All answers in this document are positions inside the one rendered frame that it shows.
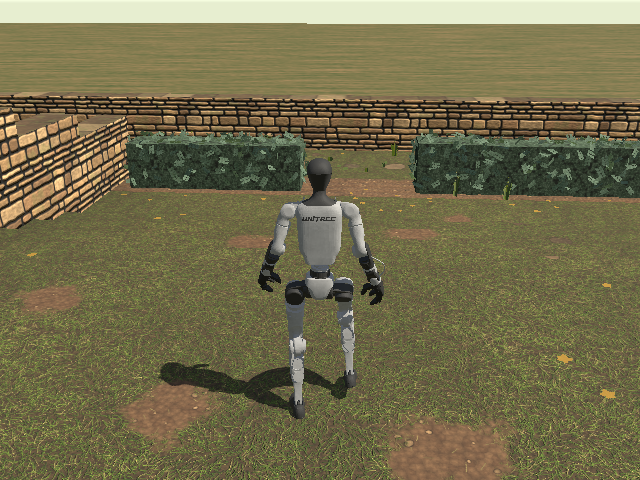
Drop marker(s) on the left robot hand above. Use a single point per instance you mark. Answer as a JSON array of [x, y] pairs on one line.
[[262, 281]]

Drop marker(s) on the right robot hand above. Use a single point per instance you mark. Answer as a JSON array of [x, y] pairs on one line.
[[377, 289]]

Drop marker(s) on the right robot upper arm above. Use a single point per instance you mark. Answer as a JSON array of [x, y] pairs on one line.
[[351, 212]]

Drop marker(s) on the robot head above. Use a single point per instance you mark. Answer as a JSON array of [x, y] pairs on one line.
[[319, 172]]

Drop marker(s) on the robot right forearm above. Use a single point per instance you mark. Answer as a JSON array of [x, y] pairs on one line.
[[369, 267]]

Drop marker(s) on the robot left forearm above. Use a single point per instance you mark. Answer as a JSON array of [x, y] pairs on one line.
[[269, 261]]

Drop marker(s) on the left robot shin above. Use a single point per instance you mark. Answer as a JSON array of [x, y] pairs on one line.
[[297, 372]]

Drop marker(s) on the left robot upper arm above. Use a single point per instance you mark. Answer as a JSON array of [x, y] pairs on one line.
[[288, 211]]

